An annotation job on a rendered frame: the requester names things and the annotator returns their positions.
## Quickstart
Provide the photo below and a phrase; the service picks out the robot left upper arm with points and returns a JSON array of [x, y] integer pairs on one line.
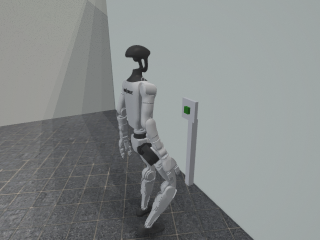
[[121, 107]]

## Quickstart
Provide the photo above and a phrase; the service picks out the panel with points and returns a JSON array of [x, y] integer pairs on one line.
[[191, 138]]

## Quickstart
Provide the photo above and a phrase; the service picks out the robot right upper arm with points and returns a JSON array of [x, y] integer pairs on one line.
[[148, 92]]

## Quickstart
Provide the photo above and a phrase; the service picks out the robot head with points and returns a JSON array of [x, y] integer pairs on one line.
[[138, 52]]

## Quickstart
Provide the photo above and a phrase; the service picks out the left robot hand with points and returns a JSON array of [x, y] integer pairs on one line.
[[125, 143]]

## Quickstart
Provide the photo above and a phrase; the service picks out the robot torso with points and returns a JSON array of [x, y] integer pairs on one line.
[[133, 105]]

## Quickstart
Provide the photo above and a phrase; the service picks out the button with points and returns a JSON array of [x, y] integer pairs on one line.
[[187, 110]]

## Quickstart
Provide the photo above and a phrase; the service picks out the robot left forearm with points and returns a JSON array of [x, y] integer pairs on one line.
[[122, 122]]

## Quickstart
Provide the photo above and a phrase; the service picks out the right robot hand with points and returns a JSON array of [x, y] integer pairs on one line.
[[168, 164]]

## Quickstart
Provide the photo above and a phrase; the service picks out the robot right forearm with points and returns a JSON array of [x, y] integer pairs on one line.
[[152, 135]]

